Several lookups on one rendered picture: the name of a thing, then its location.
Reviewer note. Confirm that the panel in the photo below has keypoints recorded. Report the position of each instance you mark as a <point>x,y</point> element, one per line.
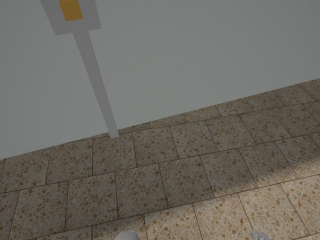
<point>80,28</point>

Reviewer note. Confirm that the right robot hand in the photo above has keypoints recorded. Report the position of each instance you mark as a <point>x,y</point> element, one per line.
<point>256,235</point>

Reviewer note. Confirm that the button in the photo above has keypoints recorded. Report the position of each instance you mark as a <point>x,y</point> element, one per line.
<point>71,10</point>

